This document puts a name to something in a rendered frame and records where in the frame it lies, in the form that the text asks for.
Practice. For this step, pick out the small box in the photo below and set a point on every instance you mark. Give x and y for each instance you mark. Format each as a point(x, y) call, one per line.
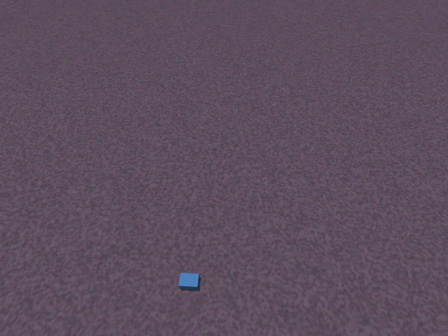
point(189, 281)

